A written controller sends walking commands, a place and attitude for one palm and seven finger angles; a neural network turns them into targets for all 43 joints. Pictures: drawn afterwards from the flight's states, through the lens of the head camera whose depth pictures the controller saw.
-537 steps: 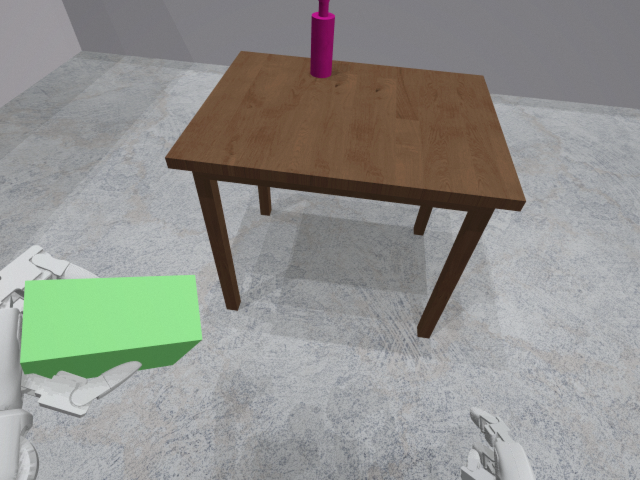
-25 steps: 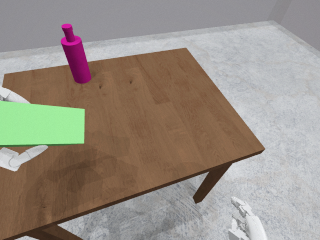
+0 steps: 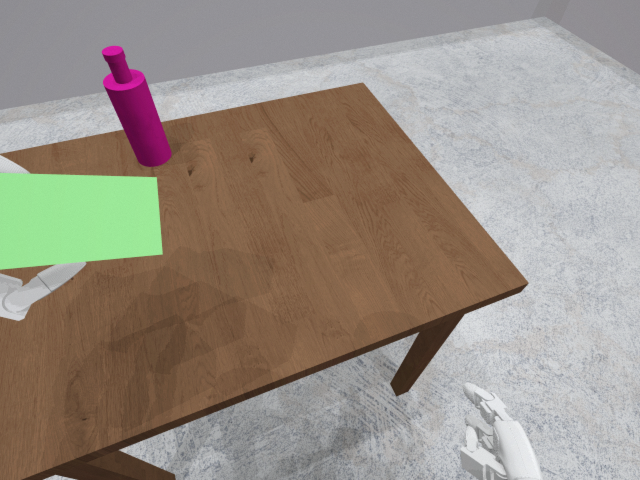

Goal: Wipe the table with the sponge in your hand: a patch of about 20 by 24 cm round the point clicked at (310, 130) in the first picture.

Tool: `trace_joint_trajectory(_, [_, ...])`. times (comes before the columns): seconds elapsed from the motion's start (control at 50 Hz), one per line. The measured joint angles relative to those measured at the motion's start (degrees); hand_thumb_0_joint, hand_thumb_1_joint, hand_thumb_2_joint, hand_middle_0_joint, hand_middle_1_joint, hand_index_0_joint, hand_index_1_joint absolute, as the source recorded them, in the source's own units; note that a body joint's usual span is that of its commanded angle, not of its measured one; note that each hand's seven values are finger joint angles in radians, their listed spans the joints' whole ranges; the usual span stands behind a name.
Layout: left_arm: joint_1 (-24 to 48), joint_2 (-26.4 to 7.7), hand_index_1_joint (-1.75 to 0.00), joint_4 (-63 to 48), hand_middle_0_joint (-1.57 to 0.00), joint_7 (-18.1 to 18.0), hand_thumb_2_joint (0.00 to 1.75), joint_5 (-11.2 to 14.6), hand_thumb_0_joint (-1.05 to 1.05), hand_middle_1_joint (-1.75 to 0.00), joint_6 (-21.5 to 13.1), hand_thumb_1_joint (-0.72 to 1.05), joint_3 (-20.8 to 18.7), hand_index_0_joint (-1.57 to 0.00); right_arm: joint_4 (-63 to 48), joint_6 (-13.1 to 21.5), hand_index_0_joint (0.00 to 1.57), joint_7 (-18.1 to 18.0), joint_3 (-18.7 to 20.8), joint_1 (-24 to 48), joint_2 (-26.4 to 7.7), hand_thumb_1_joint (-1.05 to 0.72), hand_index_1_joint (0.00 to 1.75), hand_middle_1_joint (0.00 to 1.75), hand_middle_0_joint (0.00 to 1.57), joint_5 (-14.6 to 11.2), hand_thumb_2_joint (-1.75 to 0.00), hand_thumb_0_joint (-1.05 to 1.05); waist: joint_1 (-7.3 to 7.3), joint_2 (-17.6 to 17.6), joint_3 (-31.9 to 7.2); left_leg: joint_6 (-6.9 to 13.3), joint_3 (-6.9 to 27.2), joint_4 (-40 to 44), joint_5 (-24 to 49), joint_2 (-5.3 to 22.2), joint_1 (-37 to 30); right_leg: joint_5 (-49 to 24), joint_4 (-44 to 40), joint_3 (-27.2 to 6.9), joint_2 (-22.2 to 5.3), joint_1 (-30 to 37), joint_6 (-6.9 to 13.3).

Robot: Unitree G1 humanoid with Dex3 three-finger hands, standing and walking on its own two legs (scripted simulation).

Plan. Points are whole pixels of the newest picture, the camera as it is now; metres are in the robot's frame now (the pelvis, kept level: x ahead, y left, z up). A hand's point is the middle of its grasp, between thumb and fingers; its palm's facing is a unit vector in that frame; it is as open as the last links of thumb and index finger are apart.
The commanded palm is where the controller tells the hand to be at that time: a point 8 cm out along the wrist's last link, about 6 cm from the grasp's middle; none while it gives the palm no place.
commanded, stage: come to a stop and stand still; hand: left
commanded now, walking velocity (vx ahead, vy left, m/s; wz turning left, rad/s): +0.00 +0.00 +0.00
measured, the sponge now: (87, 221) +0.28 +0.24 +0.21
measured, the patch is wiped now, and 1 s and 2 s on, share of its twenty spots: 0.00 0.00 0.00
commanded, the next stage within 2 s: look again from close up in 0.70 s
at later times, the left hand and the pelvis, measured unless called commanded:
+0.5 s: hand (50, 295) +0.23 +0.26 +0.18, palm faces +0.38 -0.84 -0.40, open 10.2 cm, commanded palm +0.17 +0.29 +0.18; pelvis +0.01 +0.01 +0.00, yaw +0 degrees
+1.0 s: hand (57, 307) +0.22 +0.26 +0.16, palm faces +0.36 -0.84 -0.40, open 10.2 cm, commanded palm +0.17 +0.29 +0.18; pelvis +0.01 +0.01 +0.00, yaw +0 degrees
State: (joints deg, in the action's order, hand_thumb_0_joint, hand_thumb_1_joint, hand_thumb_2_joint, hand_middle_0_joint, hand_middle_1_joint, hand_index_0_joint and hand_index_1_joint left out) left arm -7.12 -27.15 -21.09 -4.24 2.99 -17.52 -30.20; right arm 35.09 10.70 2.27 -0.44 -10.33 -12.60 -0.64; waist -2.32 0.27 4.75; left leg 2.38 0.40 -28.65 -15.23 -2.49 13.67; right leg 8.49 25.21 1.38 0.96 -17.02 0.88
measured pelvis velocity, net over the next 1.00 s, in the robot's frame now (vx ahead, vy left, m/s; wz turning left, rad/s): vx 0.01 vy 0.01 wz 0.00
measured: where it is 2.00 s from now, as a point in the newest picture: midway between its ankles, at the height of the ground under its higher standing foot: outside the picture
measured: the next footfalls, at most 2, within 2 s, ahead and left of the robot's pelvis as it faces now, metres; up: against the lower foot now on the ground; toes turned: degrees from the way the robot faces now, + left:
none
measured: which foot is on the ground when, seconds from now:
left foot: down 0.00-1.00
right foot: down 0.00-1.00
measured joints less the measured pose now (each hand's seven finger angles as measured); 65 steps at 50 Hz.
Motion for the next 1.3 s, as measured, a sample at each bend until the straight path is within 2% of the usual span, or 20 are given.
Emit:
trace_joint_trajectory(0.06, [-9.7,4.4,-1.32,-1.7,-0.71,1.4,1.01,0.1,-0.02,-1.32,1.3,-0.51,5.7,-0.74,-0.6,-1.4,0.21,0.1,0.7,-0.3,0.1,-0.90,0.30,0.30,0.20,-0.9,-0.90,0.01,1.88,-2.3,-1.8,0.6,-1.3,2.4,0.5,-0.5,-1.8,-0.2,-1.1,-1.4,-0.4,0.9,-0.7])
trace_joint_trajectory(0.1, [-14.9,5.2,-1.32,-1.4,-0.71,2.2,1.01,-0.4,-0.02,-1.32,2.1,-0.51,9.0,-0.74,-0.3,-2.6,0.21,-0.8,0.6,-0.3,0.9,-0.91,0.30,0.30,0.20,-1.3,-0.90,0.01,2.73,-2.1,-2.4,0.7,-1.8,3.8,0.9,-0.6,-3.0,-0.2,-1.4,-2.0,-0.5,1.5,-0.9])
trace_joint_trajectory(0.14, [-17.8,5.0,-1.32,-0.1,-0.71,2.9,1.01,-0.6,-0.02,-1.32,3.1,-0.51,10.6,-0.74,-0.3,-3.6,0.21,-1.8,0.1,-0.8,1.9,-0.91,0.30,0.30,0.20,-1.5,-0.90,0.01,3.18,-0.9,-2.4,0.7,-1.7,4.4,1.2,-0.7,-3.6,0.0,-1.5,-1.9,-0.5,1.8,-0.8])
trace_joint_trajectory(0.18, [-18.8,4.2,-1.32,0.7,-0.71,3.0,1.01,-0.8,-0.02,-1.32,4.1,-0.51,10.3,-0.74,-0.5,-3.9,0.20,-2.7,-0.6,-1.4,2.6,-0.91,0.30,0.30,0.20,-1.4,-0.90,0.01,2.97,0.8,-1.9,0.5,-1.3,4.3,1.2,-0.5,-3.5,0.0,-1.5,-1.5,-0.4,2.0,-0.5])
trace_joint_trajectory(0.24, [-17.7,3.4,-1.32,-0.2,-0.71,2.4,1.01,-0.8,-0.02,-1.32,4.7,-0.51,8.6,-0.74,-1.2,-3.3,0.20,-3.3,-1.5,-2.4,2.3,-0.91,0.30,0.30,0.20,-1.0,-0.90,0.01,1.74,2.7,-0.5,0.2,-0.3,2.8,0.8,0.0,-2.6,-0.2,-1.6,-0.4,0.0,2.0,0.0])
trace_joint_trajectory(0.32, [-15.3,4.6,-1.32,-5.0,-0.71,1.0,1.01,-0.7,-0.02,-1.32,3.7,-0.51,7.9,-0.74,-1.0,-1.0,0.20,-3.2,-1.4,-2.2,0.4,-0.91,0.30,0.30,0.20,-0.4,-0.90,0.01,-0.08,2.4,0.9,0.2,0.6,0.8,0.1,0.2,-1.6,-0.4,-1.8,0.5,0.2,2.3,0.0])
trace_joint_trajectory(0.38, [-14.6,5.3,-1.32,-7.5,-0.71,0.4,1.01,-0.6,-0.02,-1.32,1.9,-0.51,8.3,-0.74,-0.4,-0.1,0.20,-3.0,-1.1,-1.0,-0.4,-0.91,0.30,0.30,0.20,-0.2,-0.90,0.01,-0.63,1.4,0.5,0.5,0.4,0.9,0.1,0.0,-1.8,-0.5,-2.0,0.4,0.0,2.5,-0.4])
trace_joint_trajectory(0.48, [-14.3,5.0,-1.32,-4.2,-0.71,0.7,1.01,-0.3,-0.02,-1.32,1.3,-0.51,8.6,-0.74,-0.6,-1.0,0.20,-3.3,-1.3,0.8,0.6,-0.91,0.30,0.30,0.20,-0.3,-0.90,0.01,-0.36,0.5,-1.8,0.8,-0.4,3.0,0.9,-0.5,-2.7,-0.9,-3.0,-0.5,-0.5,2.7,-0.9])
trace_joint_trajectory(0.6, [-14.2,6.0,-1.32,0.8,-0.71,1.0,1.01,-0.9,-0.02,-1.32,4.2,-0.51,9.7,-0.74,-2.1,-2.0,0.21,-3.5,-2.4,0.9,2.0,-0.90,0.30,0.30,0.20,-0.4,-0.90,0.01,0.12,0.9,-2.0,1.1,-0.8,4.5,1.6,-0.8,-3.1,-1.3,-3.7,-1.0,-0.8,2.7,-1.1])
trace_joint_trajectory(0.72, [-15.8,6.0,-1.32,-4.9,-0.71,1.1,1.01,-1.5,-0.02,-1.31,4.7,-0.51,11.2,-0.74,-2.6,-2.0,0.21,-3.2,-2.8,-0.2,2.1,-0.90,0.30,0.30,0.20,0.0,-0.90,0.01,0.30,2.1,-0.4,1.0,-0.1,3.8,1.3,-0.9,-3.0,-0.9,-3.3,-0.2,-0.9,3.0,-1.1])
trace_joint_trajectory(0.88, [-16.7,3.4,-1.32,-6.8,-0.71,0.7,1.01,-0.7,-0.02,-1.31,3.2,-0.51,8.4,-0.74,-1.9,-2.5,0.21,-3.5,-1.9,-1.1,1.5,-0.90,0.30,0.30,0.20,-0.1,-0.90,0.01,0.43,1.8,-1.4,0.7,0.0,3.7,1.2,-0.9,-3.2,-0.7,-3.1,-0.2,-0.9,3.1,-1.0])
trace_joint_trajectory(1.14, [-16.8,6.6,-1.31,-3.4,-0.71,0.3,1.01,-1.6,-0.02,-1.31,5.2,-0.51,11.9,-0.75,-1.8,-2.7,0.21,-4.2,-1.7,-1.7,0.9,-0.90,0.30,0.30,0.20,-0.3,-0.90,0.01,0.57,1.6,-2.3,0.4,0.0,4.1,1.8,-0.2,-3.2,-1.6,-3.9,-0.1,-0.2,3.2,-0.4])
trace_joint_trajectory(1.16, [-16.7,6.5,-1.31,-3.7,-0.71,0.3,1.02,-1.7,-0.02,-1.31,5.1,-0.51,11.9,-0.75,-1.9,-2.5,0.21,-4.2,-1.7,-1.8,0.9,-0.90,0.30,0.30,0.20,-0.2,-0.90,0.01,0.61,1.5,-2.3,0.3,0.1,3.9,1.7,-0.1,-3.0,-1.7,-4.0,0.0,-0.1,3.2,-0.3])
trace_joint_trajectory(1.18, [-14.2,4.1,-1.31,-3.7,-0.71,0.7,1.02,-2.5,-0.02,-1.31,5.1,-0.51,12.3,-0.75,-3.9,-2.9,0.20,-5.5,-2.7,-3.1,0.1,-0.90,0.30,0.30,0.20,-1.6,-0.90,0.01,0.40,1.1,-1.9,0.3,0.8,2.5,1.4,0.1,-2.0,-0.6,-2.6,0.0,0.4,2.6,-1.1])
trace_joint_trajectory(1.2, [-9.5,0.7,-1.31,-2.8,-0.71,2.0,1.02,-4.6,-0.02,-1.31,5.5,-0.51,11.7,-0.75,-4.4,-2.3,0.20,-6.1,-2.8,-4.0,-0.1,-0.90,0.30,0.30,0.20,-1.0,-0.90,0.01,-0.45,1.4,-1.4,0.1,1.4,1.3,1.0,-0.3,-1.5,0.5,-0.8,-0.3,0.4,2.0,-0.3])
trace_joint_trajectory(1.24, [-1.5,-3.9,-1.31,1.1,-0.71,3.3,1.02,-5.4,-0.02,-1.31,7.7,-0.51,9.3,-0.75,-1.9,-1.7,0.20,-4.9,-2.6,-3.1,-0.4,-0.90,0.30,0.30,0.20,0.7,-0.90,0.01,-1.10,1.6,-1.3,-0.5,1.8,0.5,0.8,-1.0,-1.2,0.8,1.5,-0.2,-0.1,1.1,1.0])
trace_joint_trajectory(1.26, [0.9,-4.6,-1.31,2.5,-0.71,4.0,1.02,-4.1,-0.02,-1.31,10.2,-0.51,7.7,-0.75,-0.7,-1.9,0.21,-4.4,-2.6,-2.4,-0.7,-0.90,0.30,0.30,0.20,0.9,-0.90,0.01,-1.24,1.2,-1.8,-0.6,1.6,0.4,0.7,-0.9,-1.2,1.2,2.0,-0.4,0.0,0.9,1.0])
trace_joint_trajectory(1.3, [2.8,-3.3,-1.31,4.5,-0.71,5.6,1.02,0.0,-0.02,-1.31,16.1,-0.51,4.6,-0.75,1.0,-2.1,0.21,-4.1,-2.4,-1.2,-1.5,-0.90,0.30,0.30,0.20,0.0,-0.90,0.01,-1.09,-0.7,-3.3,-0.8,0.9,0.3,0.3,-0.4,-1.7,1.6,2.1,-1.1,0.5,1.1,0.8])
